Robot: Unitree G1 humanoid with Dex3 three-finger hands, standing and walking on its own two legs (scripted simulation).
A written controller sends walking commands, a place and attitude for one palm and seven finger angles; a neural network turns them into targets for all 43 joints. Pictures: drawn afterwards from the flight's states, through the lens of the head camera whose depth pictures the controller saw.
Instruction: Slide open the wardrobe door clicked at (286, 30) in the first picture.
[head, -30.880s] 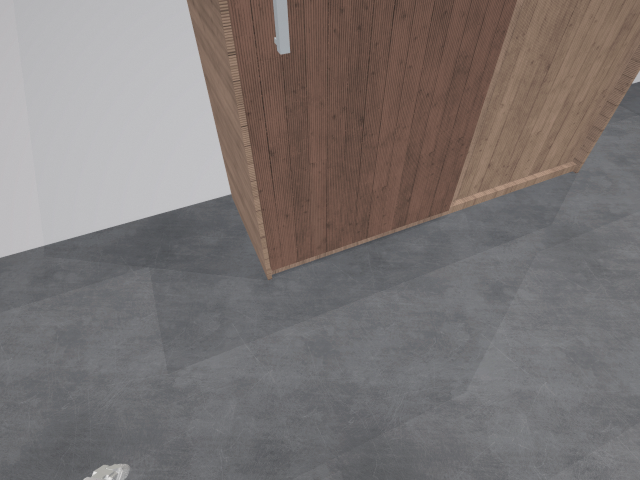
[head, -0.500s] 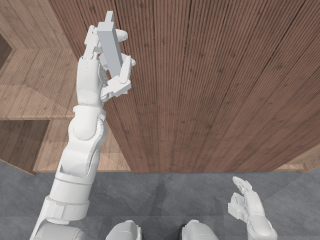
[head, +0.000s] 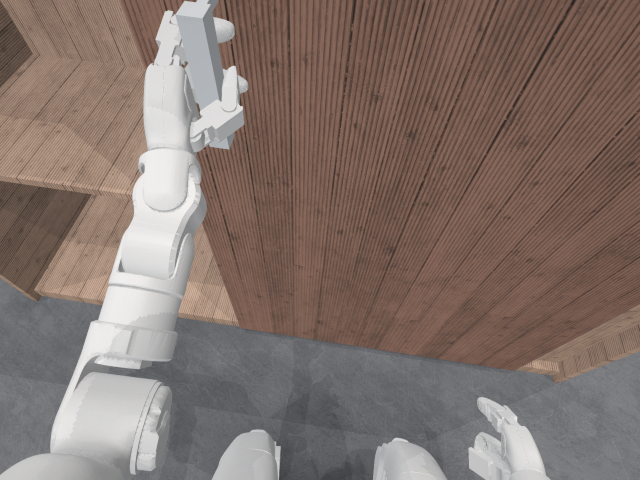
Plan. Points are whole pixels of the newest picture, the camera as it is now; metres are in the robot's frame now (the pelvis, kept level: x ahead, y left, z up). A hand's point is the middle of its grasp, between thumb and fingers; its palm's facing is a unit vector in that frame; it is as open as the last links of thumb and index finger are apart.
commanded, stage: stop walking and hold the door there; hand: left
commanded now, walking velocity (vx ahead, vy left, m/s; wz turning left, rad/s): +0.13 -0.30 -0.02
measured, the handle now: (215, 73) +0.46 +0.21 +0.20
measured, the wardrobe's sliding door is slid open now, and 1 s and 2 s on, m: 0.67 0.67 0.67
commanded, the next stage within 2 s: none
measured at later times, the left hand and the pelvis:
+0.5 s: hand (231, 104) +0.43 +0.18 +0.20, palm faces +0.44 -0.87 -0.20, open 6.2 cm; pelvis +0.03 -0.09 +0.00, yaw -4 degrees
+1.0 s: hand (232, 104) +0.42 +0.18 +0.20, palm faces +0.43 -0.88 -0.21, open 6.0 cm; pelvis -0.01 -0.09 +0.01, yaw -9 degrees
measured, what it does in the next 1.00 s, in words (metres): steps on the spot: right foot, then left foot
